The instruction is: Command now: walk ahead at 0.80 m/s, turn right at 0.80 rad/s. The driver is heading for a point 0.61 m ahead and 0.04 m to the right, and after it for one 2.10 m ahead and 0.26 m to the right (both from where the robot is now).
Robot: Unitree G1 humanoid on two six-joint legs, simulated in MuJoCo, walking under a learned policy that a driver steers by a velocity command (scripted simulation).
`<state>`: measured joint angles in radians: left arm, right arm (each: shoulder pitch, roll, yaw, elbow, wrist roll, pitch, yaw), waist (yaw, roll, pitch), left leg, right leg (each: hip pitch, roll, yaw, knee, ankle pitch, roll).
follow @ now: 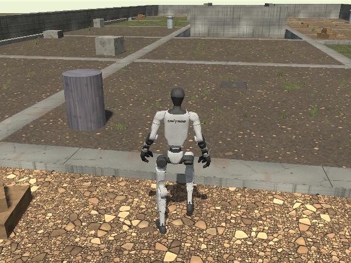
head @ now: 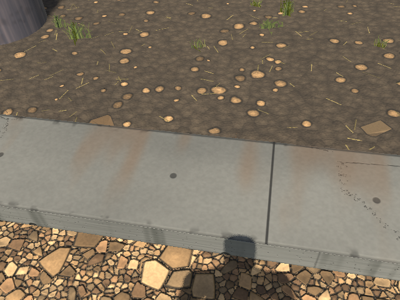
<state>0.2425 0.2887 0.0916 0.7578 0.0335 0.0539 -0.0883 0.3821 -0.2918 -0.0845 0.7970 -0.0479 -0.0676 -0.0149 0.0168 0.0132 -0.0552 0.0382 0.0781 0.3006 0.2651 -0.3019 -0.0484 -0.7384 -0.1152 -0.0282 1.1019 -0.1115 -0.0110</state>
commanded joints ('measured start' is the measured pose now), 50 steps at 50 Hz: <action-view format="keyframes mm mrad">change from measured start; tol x64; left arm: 1 -138 71 5 -110 0 -9 -15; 50 101 166 -19 -130 -2 -127 102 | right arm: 1 -101 -147 -36 -61 -5 -23 -7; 50 85 97 14 -85 7 -85 65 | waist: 1 21 102 199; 50 -29 -355 -177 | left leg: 1 -50 301 -106 -240 -250 132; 8 -26 245 86 445 869 119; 12 -909 -9 -293 1275 -70 51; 34 348 66 -733 281 767 488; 43 -903 -78 -567 -341 88 323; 47 -359 -34 -547 621 1277 233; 50 -883 -235 -573 1514 69 177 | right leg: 1 -100 -53 -9 -104 -19 -51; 8 515 192 -229 -333 -258 -215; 11 971 -141 816 -961 -715 -308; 30 824 -79 -220 -360 1765 64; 33 -135 257 -39 949 -309 58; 40 -566 46 53 935 -485 -8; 47 802 140 -10 -136 -380 -29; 50 750 -218 1161 -860 -768 -167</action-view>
